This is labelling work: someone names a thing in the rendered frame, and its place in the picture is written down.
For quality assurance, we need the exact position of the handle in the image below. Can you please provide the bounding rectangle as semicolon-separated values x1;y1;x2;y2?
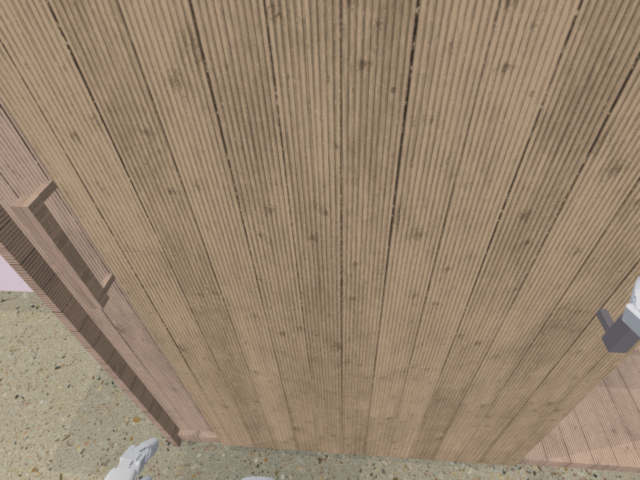
10;195;110;309
596;309;640;353

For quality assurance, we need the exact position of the left robot hand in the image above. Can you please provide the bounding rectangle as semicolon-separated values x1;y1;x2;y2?
104;438;159;480

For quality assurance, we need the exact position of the wardrobe door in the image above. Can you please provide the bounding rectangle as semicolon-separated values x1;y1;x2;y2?
0;0;640;466
0;97;214;432

